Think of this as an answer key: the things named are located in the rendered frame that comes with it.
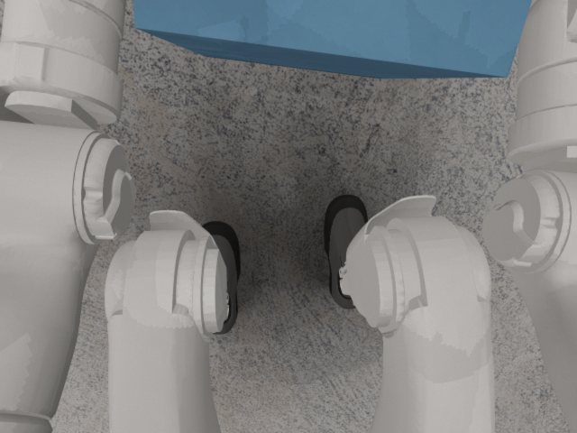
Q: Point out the carton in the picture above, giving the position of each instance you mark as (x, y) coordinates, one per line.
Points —
(367, 38)

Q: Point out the left robot upper arm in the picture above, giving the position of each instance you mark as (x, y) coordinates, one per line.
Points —
(63, 191)

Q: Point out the left robot forearm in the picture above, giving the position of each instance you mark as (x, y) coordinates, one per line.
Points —
(59, 62)

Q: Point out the right robot foot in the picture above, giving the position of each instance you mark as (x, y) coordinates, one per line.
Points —
(344, 218)

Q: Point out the right robot upper arm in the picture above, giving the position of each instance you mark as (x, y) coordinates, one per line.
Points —
(532, 229)

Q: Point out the right robot forearm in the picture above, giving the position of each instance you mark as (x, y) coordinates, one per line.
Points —
(544, 135)

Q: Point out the robot right shin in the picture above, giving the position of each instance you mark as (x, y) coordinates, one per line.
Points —
(415, 206)

